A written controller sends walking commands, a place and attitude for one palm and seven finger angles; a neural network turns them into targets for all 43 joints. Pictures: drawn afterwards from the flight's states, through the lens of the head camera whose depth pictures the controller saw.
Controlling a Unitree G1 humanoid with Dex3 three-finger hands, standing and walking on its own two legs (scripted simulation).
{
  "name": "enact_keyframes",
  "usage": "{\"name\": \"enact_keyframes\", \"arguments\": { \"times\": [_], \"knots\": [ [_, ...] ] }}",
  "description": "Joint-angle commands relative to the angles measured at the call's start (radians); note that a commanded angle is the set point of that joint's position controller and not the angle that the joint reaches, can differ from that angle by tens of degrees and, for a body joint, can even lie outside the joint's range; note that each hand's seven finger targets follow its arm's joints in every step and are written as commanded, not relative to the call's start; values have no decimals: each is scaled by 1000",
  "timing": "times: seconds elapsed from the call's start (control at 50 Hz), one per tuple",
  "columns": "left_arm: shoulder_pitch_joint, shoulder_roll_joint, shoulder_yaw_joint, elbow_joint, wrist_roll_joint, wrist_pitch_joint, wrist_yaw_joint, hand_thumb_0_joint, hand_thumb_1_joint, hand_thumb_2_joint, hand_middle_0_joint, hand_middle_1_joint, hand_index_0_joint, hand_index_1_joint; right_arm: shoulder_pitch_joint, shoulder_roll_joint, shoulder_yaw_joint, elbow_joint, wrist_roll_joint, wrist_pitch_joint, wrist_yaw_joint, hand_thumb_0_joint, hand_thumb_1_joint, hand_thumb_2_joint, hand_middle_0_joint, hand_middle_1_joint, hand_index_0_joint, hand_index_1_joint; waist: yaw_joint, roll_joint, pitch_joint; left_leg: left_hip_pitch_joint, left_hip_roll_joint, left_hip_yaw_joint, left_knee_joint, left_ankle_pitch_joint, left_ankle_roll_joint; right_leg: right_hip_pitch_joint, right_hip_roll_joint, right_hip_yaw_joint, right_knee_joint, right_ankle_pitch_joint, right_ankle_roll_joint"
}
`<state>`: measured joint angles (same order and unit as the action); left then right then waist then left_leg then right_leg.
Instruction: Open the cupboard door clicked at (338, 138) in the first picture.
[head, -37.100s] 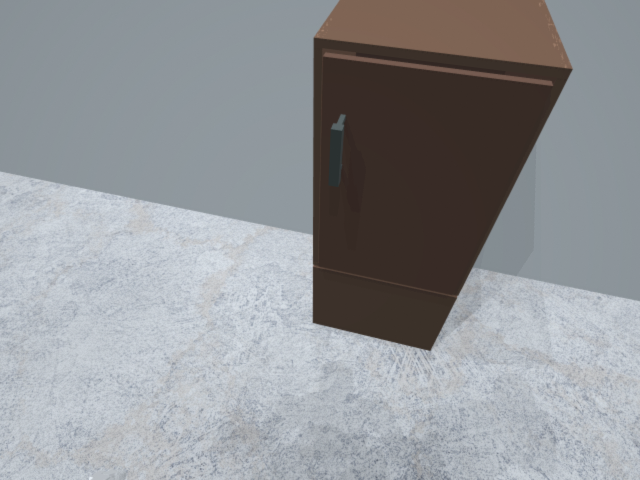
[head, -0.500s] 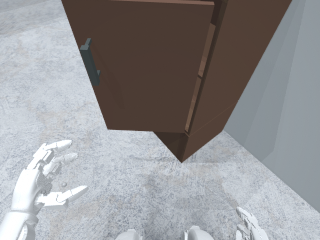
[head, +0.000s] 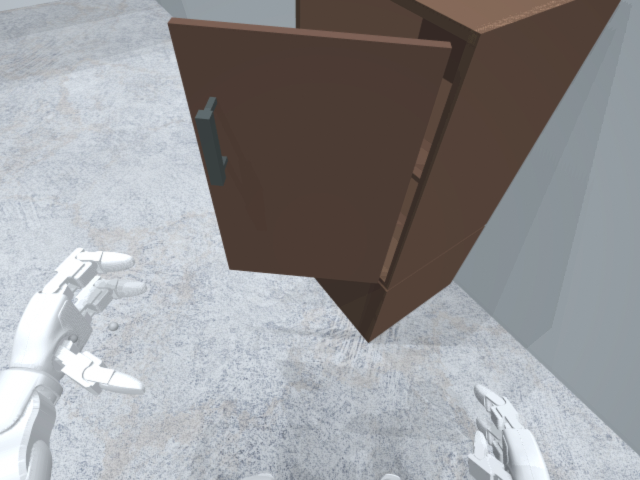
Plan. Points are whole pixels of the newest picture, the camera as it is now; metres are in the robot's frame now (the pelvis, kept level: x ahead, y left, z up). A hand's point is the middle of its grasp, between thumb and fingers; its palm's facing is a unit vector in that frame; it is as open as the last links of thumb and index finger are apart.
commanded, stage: raise the hand with hooked fingers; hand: left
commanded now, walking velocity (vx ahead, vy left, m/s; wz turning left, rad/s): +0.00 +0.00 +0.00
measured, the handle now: (215, 142) +0.59 +0.22 +0.06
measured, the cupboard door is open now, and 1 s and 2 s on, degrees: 49 49 49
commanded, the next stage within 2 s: move the hooked fingers beside the handle in 0.74 s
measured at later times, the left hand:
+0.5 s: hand (107, 285) +0.30 +0.27 +0.08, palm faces +0.00 -1.00 -0.03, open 14.0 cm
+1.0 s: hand (114, 280) +0.31 +0.27 +0.08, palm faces +0.04 -1.00 -0.03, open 14.0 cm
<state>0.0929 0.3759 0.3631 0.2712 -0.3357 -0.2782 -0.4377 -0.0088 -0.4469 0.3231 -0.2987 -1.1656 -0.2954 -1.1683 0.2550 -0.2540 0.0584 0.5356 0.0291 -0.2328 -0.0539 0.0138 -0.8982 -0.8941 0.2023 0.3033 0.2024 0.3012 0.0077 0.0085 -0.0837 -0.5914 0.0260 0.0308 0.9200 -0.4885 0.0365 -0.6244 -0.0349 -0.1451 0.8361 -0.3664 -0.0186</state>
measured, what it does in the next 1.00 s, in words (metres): stands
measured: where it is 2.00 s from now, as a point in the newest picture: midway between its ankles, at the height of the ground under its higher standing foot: outside the picture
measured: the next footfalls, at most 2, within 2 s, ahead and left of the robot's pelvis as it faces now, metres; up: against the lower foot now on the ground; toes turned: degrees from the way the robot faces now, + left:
none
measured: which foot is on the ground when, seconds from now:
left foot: down 0.00-1.00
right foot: down 0.00-1.00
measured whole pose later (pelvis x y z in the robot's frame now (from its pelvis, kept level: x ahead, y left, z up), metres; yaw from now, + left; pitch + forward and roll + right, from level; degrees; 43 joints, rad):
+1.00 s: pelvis +0.00 -0.01 +0.01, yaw +0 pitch +9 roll -2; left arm -0.17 0.43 0.44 0.56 -0.32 -0.28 -0.51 -0.01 -0.50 0.30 -0.30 -1.20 -0.30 -1.20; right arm 0.27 -0.28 0.06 0.58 0.03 -0.19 -0.08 0.01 -0.90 -0.89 0.20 0.30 0.20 0.30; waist 0.00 0.01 -0.05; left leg -0.55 0.03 0.04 0.84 -0.45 0.02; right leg -0.59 -0.03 -0.14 0.78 -0.33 -0.03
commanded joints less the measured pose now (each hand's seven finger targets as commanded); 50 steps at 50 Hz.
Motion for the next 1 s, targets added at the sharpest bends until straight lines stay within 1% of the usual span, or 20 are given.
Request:
{"name": "enact_keyframes", "arguments": {
  "times": [0.0, 0.06, 0.1, 0.18, 0.22, 0.3, 0.38, 0.44, 0.48, 0.54, 0.58, 0.66, 0.68, 0.76, 0.82, 0.88, 0.9, 0.94, 0.96, 0.98],
  "knots": [
    [-230, 248, 113, -189, -28, -48, -23, 0, -500, 300, -300, -1200, -300, -1200, 2, -167, -66, -120, 7, -44, -17, 0, -900, -900, 200, 300, 200, 300, -4, 111, -227, 95, -18, -75, -187, 409, -37, 198, 47, 71, -81, 240, -18],
    [-256, 244, 119, -120, -36, -37, -36, 0, -500, 300, -300, -1200, -300, -1200, 1, -171, -66, -112, 9, -41, -19, 0, -900, -900, 200, 300, 200, 300, -12, 62, -192, 75, -19, -74, -198, 369, -34, 188, 47, 71, -100, 216, -14],
    [-308, 277, 132, -106, -34, -33, -49, 0, -500, 300, -300, -1200, -300, -1200, 2, -175, -63, -109, 9, -36, -22, 0, -900, -900, 200, 300, 200, 300, -10, 90, -200, 90, -19, -73, -204, 380, -36, 197, 47, 75, -104, 223, -18],
    [-342, 309, 159, -63, -42, -25, -65, 0, -500, 300, -300, -1200, -300, -1200, 9, -180, -65, -106, 9, -32, -25, 0, -900, -900, 200, 300, 200, 300, -6, 70, -210, 102, -19, -71, -212, 394, -34, 217, 48, 79, -116, 236, -19],
    [-372, 326, 169, -62, -39, -28, -72, 0, -500, 300, -300, -1200, -300, -1200, 17, -179, -66, -101, 10, -29, -27, 0, -900, -900, 200, 300, 200, 300, -4, 98, -239, 122, -19, -68, -218, 428, -35, 234, 46, 82, -119, 261, -18],
    [-313, 283, 143, -31, -42, -26, -84, 0, -500, 300, -300, -1200, -300, -1200, 30, -180, -72, -102, 9, -28, -16, 0, -900, -900, 200, 300, 200, 300, 2, 91, -236, 146, -14, -69, -219, 507, -41, 224, 50, 74, -118, 301, -17],
    [-332, 302, 160, -18, -43, -25, -76, 0, -500, 300, -300, -1200, -300, -1200, 26, -187, -76, -110, 9, -17, -12, 0, -900, -900, 200, 300, 200, 300, 2, 76, -193, 117, -19, -64, -232, 433, -39, 211, 49, 75, -127, 257, -20],
    [-338, 322, 174, -63, -28, -44, -59, 0, -500, 300, -300, -1200, -300, -1200, 31, -181, -79, -117, 7, -15, -12, 0, -900, -900, 200, 300, 200, 300, 5, 101, -245, 144, -17, -65, -236, 461, -41, 228, 46, 77, -124, 264, -17],
    [-346, 326, 177, -68, -34, -56, -50, 0, -500, 300, -300, -1200, -300, -1200, 32, -182, -75, -113, 4, -13, -11, 0, -900, -900, 200, 300, 200, 300, 3, 96, -231, 141, -17, -64, -233, 456, -42, 233, 51, 79, -125, 269, -21],
    [-352, 305, 163, -59, -29, -68, -47, 0, -500, 300, -300, -1200, -300, -1200, 27, -177, -74, -107, 6, -10, -14, 0, -900, -900, 200, 300, 200, 300, -4, 113, -218, 140, -17, -64, -239, 426, -40, 214, 49, 79, -130, 247, -17],
    [-362, 307, 158, -29, -29, -62, -53, 0, -500, 300, -300, -1200, -300, -1200, 27, -181, -73, -106, 6, -6, -18, 0, -900, -900, 200, 300, 200, 300, -12, 88, -191, 132, -16, -64, -238, 398, -35, 201, 53, 80, -134, 234, -18],
    [-359, 296, 149, -29, -29, -58, -63, 0, -500, 300, -300, -1200, -300, -1200, 16, -176, -72, -110, 11, -7, -24, 0, -900, -900, 200, 300, 200, 300, -9, 82, -211, 124, -20, -61, -243, 375, -30, 223, 46, 85, -143, 227, -15],
    [-373, 308, 152, -35, -31, -59, -66, 0, -500, 300, -300, -1200, -300, -1200, 16, -178, -69, -110, 8, -7, -23, 0, -900, -900, 200, 300, 200, 300, -6, 101, -210, 130, -21, -61, -240, 384, -32, 227, 48, 87, -138, 236, -20],
    [-358, 292, 152, -3, -36, -54, -68, 0, -500, 300, -300, -1200, -300, -1200, 11, -174, -67, -107, 11, -7, -26, 0, -900, -900, 200, 300, 200, 300, -11, 51, -192, 104, -23, -58, -241, 342, -27, 223, 46, 89, -148, 214, -13],
    [-380, 298, 148, -9, -33, -55, -73, 0, -500, 300, -300, -1200, -300, -1200, 6, -173, -66, -109, 11, -6, -28, 0, -900, -900, 200, 300, 200, 300, -9, 80, -193, 104, -25, -53, -239, 328, -25, 224, 44, 95, -149, 205, -15],
    [-533, 330, 145, 31, -22, -58, -65, 0, -500, 300, -300, -1200, -300, -1200, 11, -180, -60, -89, 9, -1, -38, 0, -900, -900, 200, 300, 200, 300, -38, 61, -160, 77, -25, -56, -230, 278, -23, 195, 45, 104, -152, 161, -14],
    [-551, 352, 164, 45, -17, -61, -66, 0, -500, 300, -300, -1200, -300, -1200, 13, -179, -61, -87, 8, 0, -41, 0, -900, -900, 200, 300, 200, 300, -31, 79, -187, 77, -27, -53, -229, 277, -22, 208, 41, 113, -152, 159, -14],
    [-596, 339, 141, 77, -7, -69, -72, 0, -500, 300, -300, -1200, -300, -1200, 22, -177, -60, -78, 9, 1, -45, 0, -900, -900, 200, 300, 200, 300, -39, 89, -214, 86, -29, -50, -222, 290, -20, 209, 38, 115, -147, 177, -11],
    [-615, 360, 152, 104, -2, -73, -73, 0, -500, 300, -300, -1200, -300, -1200, 26, -179, -62, -70, 11, 2, -48, 0, -900, -900, 200, 300, 200, 300, -41, 94, -215, 82, -26, -49, -218, 289, -21, 207, 37, 118, -148, 177, -11],
    [-646, 361, 140, 130, -1, -72, -80, 0, -500, 300, -300, -1200, -300, -1200, 35, -183, -60, -66, 8, 6, -48, 0, -900, -900, 200, 300, 200, 300, -49, 65, -210, 80, -25, -51, -212, 297, -19, 203, 42, 118, -142, 189, -13]
  ]
}}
